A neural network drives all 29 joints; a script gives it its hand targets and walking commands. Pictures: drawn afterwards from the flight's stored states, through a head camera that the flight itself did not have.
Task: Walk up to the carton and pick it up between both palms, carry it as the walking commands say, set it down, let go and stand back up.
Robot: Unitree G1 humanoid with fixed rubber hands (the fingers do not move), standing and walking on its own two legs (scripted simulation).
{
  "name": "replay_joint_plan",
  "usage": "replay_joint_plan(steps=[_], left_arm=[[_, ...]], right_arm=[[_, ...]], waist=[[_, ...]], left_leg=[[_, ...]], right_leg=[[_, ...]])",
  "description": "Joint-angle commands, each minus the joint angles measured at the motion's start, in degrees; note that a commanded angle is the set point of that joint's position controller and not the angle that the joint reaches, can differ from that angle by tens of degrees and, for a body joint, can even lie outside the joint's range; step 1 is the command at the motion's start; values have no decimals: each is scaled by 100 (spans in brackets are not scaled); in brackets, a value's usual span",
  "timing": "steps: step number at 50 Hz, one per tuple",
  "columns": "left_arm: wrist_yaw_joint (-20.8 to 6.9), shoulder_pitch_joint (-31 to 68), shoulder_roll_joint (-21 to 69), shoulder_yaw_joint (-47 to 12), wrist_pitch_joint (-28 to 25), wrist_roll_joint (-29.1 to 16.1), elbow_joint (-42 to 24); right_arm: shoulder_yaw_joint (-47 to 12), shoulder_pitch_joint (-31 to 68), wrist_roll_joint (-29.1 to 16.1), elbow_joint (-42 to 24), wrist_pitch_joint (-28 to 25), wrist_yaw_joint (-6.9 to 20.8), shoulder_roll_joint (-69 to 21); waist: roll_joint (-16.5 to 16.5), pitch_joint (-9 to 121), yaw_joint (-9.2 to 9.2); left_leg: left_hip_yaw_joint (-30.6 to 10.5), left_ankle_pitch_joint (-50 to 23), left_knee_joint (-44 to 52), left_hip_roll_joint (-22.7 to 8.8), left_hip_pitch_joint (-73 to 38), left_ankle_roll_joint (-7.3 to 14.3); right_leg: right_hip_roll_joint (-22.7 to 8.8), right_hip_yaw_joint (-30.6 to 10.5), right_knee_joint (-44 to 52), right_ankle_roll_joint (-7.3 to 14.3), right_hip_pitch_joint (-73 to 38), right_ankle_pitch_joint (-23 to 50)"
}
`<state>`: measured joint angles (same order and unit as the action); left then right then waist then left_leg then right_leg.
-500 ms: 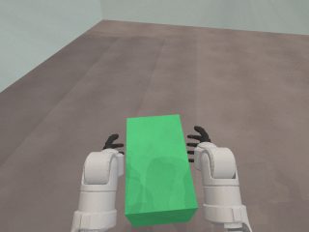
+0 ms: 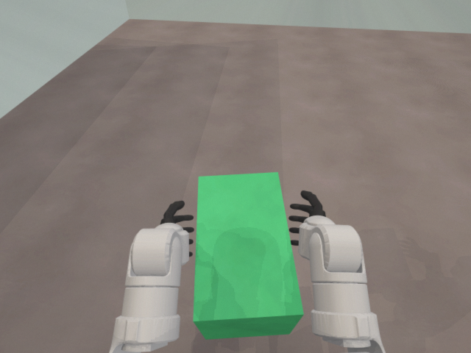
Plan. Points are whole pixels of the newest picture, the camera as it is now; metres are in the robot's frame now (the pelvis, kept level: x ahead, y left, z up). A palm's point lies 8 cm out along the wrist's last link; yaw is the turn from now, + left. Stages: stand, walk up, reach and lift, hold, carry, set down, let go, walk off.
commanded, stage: carry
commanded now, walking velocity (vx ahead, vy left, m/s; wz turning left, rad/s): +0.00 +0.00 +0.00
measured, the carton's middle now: (242, 253) +0.33 -0.01 -0.01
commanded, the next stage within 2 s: none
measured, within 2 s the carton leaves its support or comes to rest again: neither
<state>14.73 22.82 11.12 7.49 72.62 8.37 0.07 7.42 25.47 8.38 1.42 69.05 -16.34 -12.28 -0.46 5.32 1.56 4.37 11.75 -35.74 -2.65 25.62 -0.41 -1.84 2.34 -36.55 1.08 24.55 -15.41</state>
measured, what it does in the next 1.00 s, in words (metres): stands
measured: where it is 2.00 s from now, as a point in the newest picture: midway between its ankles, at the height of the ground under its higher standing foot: outside the picture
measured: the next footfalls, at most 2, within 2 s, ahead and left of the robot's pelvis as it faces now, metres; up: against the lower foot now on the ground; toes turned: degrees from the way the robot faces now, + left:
none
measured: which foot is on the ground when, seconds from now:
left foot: down 0.00-1.00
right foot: down 0.00-1.00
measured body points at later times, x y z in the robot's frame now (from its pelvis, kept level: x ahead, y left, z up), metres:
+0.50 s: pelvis +0.01 +0.01 +0.01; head -0.02 +0.01 +0.46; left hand +0.31 +0.13 +0.09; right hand +0.32 -0.12 +0.10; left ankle +0.07 +0.13 -0.72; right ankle +0.06 -0.11 -0.72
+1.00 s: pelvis +0.02 +0.01 +0.01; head +0.00 +0.01 +0.46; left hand +0.32 +0.14 +0.08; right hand +0.34 -0.11 +0.09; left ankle +0.07 +0.13 -0.72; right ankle +0.06 -0.12 -0.72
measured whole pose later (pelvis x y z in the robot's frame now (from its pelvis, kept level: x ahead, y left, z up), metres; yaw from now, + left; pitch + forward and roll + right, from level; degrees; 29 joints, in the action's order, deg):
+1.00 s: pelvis +0.02 +0.01 +0.01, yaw +1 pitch +3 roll +0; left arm 11.7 18.9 9.8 5.0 67.9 7.7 -0.9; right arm 6.5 20.8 8.7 1.2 63.4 -11.0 -10.4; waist 0.0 7.4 0.0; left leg 3.9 11.7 -31.4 -1.7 22.6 0.2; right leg -2.8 3.0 -32.5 -0.8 21.5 -13.9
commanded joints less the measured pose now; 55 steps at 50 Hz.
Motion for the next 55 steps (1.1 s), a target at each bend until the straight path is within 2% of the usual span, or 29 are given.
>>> replay_joint_plan(steps=[1, 2, 3, 4, 5, 7, 13, 26, 55], left_arm=[[-1860, 3681, 5866, -3025, -495, -2410, -923], [-1850, 3624, 5996, -3462, -473, -2756, -1701], [-1846, 3475, 5857, -3035, -486, -2436, -1015], [-1851, 3432, 5895, -3225, -491, -2569, -1327], [-1853, 3351, 5870, -3146, -496, -2459, -1138], [-1882, 3235, 5855, -3216, -517, -2472, -1203], [-1934, 3040, 5737, -3278, -513, -2469, -1106], [-1911, 3066, 5700, -3353, -608, -2482, -1222], [-1877, 2796, 5464, -3168, -1063, -2275, -977]], right_arm=[[-2872, 2240, -2283, 273, -44, 2113, -6205], [-3221, 2369, -2640, -570, 25, 2095, -6264], [-2926, 2385, -2384, 31, 11, 2087, -6124], [-3128, 2354, -2479, -280, -10, 2083, -6173], [-3093, 2308, -2411, -150, -27, 2088, -6107], [-3141, 2183, -2385, -246, -79, 2090, -6088], [-3090, 1888, -2243, -186, -109, 2090, -5937], [-3173, 1874, -2320, -303, -224, 2129, -5879], [-3028, 1679, -2057, -152, -666, 2062, -5637]], waist=[[-96, 1993, -94], [-514, 1951, -64], [-497, 2038, -91], [-307, 2029, -99], [-197, 2066, -116], [-52, 2100, -133], [-38, 1856, -132], [118, 1735, -139], [67, 1844, -151]], left_leg=[[-616, -290, 362, -353, -212, 31], [-462, 123, 500, -294, -509, -29], [-435, 126, 575, -287, -848, 8], [-433, -29, 636, -331, -1024, 31], [-464, -173, 711, -378, -1156, 51], [-535, -335, 791, -482, -1198, 68], [-559, -184, 921, -499, -1054, 61], [-692, -86, 1054, -525, -959, 92], [-662, -592, 848, -515, -1098, 134]], right_leg=[[-1213, -1374, 1421, 262, -1498, 874], [-1159, -1339, 1369, 363, -984, 861], [-987, -1140, 1386, 303, -811, 494], [-858, -989, 1436, 233, -678, 185], [-750, -852, 1438, 173, -676, 31], [-642, -677, 1313, 121, -730, 178], [-648, -654, 1332, 95, -660, 126], [-585, -506, 1092, 25, -695, 164], [-614, -456, 874, 12, -800, 579]])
